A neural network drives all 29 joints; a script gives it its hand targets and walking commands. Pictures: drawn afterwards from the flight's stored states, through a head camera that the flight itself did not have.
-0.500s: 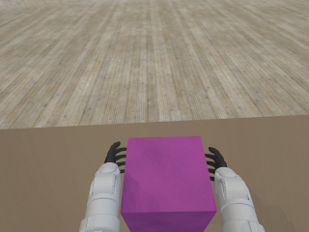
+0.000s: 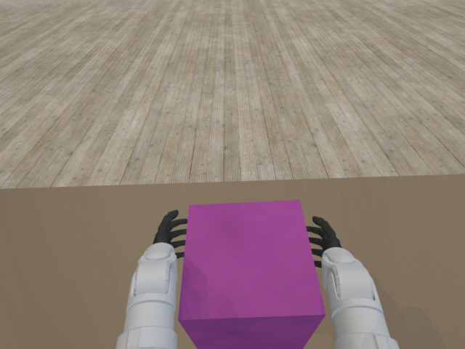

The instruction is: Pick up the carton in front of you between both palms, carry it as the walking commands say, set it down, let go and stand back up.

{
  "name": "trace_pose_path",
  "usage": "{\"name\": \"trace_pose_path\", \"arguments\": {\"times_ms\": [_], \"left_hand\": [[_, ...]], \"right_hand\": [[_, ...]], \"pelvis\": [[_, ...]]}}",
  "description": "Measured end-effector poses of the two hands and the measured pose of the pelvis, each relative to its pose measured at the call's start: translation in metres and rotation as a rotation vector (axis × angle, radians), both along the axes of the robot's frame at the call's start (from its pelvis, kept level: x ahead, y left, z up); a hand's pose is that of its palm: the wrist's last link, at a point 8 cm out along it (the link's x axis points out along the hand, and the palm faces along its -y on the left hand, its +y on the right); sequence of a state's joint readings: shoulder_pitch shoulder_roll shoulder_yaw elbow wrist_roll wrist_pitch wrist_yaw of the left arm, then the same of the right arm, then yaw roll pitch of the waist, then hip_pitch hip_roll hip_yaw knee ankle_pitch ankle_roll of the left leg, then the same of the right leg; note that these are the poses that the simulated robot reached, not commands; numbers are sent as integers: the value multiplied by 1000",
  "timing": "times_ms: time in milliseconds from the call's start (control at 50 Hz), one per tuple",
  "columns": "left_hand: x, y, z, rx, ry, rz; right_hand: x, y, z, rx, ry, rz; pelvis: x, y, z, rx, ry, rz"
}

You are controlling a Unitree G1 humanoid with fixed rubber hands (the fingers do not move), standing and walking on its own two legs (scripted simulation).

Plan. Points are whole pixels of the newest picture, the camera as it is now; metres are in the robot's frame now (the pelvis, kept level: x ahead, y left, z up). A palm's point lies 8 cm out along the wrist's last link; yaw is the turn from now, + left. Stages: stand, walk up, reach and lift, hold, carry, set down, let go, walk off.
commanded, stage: reach and lift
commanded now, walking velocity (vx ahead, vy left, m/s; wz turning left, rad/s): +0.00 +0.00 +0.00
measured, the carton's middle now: (247, 280) +0.29 +0.00 -0.06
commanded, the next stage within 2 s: hold in 0.34 s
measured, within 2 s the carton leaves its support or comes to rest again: neither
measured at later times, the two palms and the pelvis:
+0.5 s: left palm (157, 246) +0.30 +0.16 +0.06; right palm (330, 255) +0.28 -0.14 +0.05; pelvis +0.00 +0.01 +0.00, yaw -1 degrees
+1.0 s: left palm (157, 246) +0.29 +0.16 +0.06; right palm (332, 250) +0.28 -0.14 +0.05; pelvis -0.01 +0.00 +0.00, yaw +0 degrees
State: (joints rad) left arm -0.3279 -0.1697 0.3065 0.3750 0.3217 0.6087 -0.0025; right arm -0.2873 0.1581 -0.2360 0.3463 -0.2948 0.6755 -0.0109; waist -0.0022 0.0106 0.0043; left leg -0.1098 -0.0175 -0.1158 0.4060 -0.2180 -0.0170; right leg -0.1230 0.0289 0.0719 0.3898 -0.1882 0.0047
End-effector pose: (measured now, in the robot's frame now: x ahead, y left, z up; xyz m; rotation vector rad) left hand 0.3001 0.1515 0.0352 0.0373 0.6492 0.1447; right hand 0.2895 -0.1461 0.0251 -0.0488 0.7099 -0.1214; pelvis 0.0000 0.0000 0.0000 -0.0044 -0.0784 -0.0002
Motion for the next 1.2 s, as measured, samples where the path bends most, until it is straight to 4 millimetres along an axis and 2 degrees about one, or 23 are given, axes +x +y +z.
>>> {"name": "trace_pose_path", "arguments": {"times_ms": [400, 580, 720, 840, 1000, 1200], "left_hand": [[0, 5, 11, 0, -10, -23], [-10, 9, 28, 1, -43, -7], [-17, 8, 22, 1, -6, 7], [-14, 4, 25, 1, -21, 13], [-8, 4, 27, -5, -32, 18], [-7, 8, 22, 0, -13, -1]], "right_hand": [[-6, 6, 10, -10, -10, -13], [-12, 9, 27, -12, -43, 1], [-16, 8, 22, -2, -6, 3], [-14, 5, 24, 4, -21, -4], [-6, 5, 29, 0, -32, -2], [-5, 7, 23, -8, -13, 9]], "pelvis": [[2, 12, 2, -1, -27, -13], [-1, 11, 3, 0, -52, -16], [-10, 8, 1, 0, -67, -10], [-14, 5, 0, 0, -60, -9], [-9, 3, 1, 0, -55, -6], [1, 5, 3, -2, -50, -4]]}}
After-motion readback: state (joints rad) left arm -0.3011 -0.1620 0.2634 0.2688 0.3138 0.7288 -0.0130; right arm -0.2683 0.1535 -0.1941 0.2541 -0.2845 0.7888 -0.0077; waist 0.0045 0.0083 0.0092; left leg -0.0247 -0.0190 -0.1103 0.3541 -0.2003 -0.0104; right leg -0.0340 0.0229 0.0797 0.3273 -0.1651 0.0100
